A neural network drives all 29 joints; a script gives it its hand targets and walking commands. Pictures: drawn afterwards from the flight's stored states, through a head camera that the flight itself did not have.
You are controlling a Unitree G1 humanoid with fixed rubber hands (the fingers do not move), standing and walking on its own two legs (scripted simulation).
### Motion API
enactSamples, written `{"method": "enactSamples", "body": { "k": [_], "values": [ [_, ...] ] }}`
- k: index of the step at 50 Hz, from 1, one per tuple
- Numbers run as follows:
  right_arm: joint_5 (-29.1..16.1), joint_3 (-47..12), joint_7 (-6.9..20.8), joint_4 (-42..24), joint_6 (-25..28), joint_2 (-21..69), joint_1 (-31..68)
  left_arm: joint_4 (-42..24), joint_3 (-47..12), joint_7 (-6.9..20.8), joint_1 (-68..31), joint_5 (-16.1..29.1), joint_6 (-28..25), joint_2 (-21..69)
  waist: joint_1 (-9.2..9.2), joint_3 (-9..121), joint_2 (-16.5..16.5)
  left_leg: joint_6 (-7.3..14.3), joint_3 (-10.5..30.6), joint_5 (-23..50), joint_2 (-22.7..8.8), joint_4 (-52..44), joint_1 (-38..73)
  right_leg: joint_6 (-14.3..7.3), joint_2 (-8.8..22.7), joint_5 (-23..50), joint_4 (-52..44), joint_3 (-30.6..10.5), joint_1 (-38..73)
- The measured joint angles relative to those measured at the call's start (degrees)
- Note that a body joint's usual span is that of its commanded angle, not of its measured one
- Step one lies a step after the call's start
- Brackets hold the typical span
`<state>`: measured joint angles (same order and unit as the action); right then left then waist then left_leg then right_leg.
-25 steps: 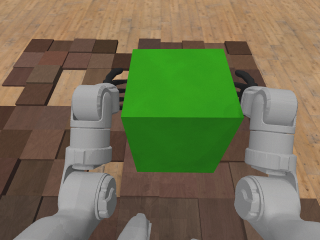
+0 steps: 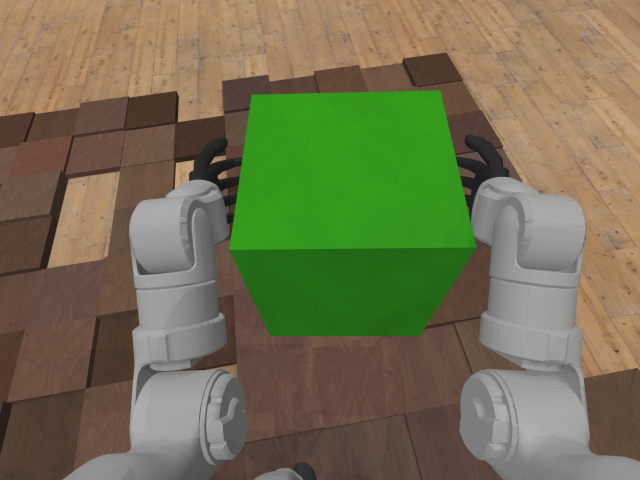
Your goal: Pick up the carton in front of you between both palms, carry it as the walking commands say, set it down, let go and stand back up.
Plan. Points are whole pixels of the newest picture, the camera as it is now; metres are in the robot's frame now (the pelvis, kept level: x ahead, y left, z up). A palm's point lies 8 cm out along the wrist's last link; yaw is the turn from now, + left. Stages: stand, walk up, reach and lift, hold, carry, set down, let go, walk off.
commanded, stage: carry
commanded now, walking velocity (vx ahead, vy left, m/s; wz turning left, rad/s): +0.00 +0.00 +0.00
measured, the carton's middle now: (344, 228) +0.40 +0.00 +0.05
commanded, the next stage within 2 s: none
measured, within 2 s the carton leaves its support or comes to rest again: neither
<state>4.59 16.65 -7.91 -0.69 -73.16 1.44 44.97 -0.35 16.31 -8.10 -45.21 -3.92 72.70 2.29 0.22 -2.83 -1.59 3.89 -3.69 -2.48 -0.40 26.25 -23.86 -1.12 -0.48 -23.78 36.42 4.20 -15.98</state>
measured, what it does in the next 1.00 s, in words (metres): shifts its weight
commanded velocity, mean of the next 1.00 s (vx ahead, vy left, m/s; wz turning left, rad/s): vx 0.00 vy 0.00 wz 0.00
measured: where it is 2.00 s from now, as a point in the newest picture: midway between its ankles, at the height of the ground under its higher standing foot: (359, 465)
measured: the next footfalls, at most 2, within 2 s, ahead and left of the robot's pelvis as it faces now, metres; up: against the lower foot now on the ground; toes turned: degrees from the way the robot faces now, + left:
right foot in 1.86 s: +0.28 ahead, -0.15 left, +0.00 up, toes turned -7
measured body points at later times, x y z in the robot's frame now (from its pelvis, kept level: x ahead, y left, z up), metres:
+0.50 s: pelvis -0.01 -0.03 -0.02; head -0.02 -0.04 +0.43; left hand +0.35 +0.12 +0.10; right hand +0.35 -0.19 +0.10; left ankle +0.03 +0.09 -0.75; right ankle -0.10 -0.09 -0.72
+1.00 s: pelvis -0.05 -0.03 -0.01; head -0.09 -0.03 +0.43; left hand +0.30 +0.12 +0.11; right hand +0.30 -0.18 +0.11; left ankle +0.03 +0.09 -0.75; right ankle -0.10 -0.09 -0.72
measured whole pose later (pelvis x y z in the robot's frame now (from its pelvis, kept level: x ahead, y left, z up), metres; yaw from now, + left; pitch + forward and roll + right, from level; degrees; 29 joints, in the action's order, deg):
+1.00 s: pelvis -0.05 -0.03 -0.01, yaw -1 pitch +0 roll -1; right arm 3.7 11.9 -7.5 16.7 -70.2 -0.7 38.8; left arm 17.3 10.0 -7.0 -38.9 -3.1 69.4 -0.5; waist 0.9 5.8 -1.5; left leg 0.0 -5.7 -5.8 -5.0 25.7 -19.8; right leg -4.5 -2.7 -26.6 40.9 8.5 -14.6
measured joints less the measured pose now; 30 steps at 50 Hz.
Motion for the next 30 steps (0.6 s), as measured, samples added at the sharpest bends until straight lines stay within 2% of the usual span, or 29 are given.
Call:
{"method": "enactSamples", "body": {
  "k": [8,20,30],
  "values": [
    [0.2,-3.0,0.1,7.3,2.8,-0.1,-4.6,5.6,-1.5,0.9,6.0,-0.9,-2.7,0.0,-0.27,3.9,0.9,-0.8,-1.2,-0.6,-0.1,-1.3,3.5,-0.3,0.4,-0.9,1.8,0.3,2.0],
    [-1.0,-5.4,0.1,12.2,3.9,-1.8,-6.0,10.3,-3.8,1.1,7.7,-0.4,-3.9,-1.0,-0.48,6.3,0.8,-3.1,-2.6,-7.0,-2.0,0.4,5.2,-2.4,-0.4,-6.3,3.5,2.4,3.6],
    [-1.1,-5.6,0.1,13.7,3.2,-1.9,-6.2,12.1,-5.0,1.1,7.8,0.4,-3.2,-2.0,0.33,6.4,0.4,-4.0,-2.3,-6.8,-3.6,1.5,4.6,-3.0,-1.5,-5.6,4.9,3.5,2.7]
  ]
}}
